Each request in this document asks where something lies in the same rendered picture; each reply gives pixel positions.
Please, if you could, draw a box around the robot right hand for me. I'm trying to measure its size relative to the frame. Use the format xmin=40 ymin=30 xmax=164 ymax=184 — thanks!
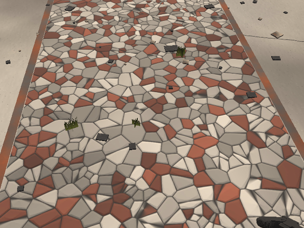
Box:
xmin=256 ymin=216 xmax=303 ymax=228

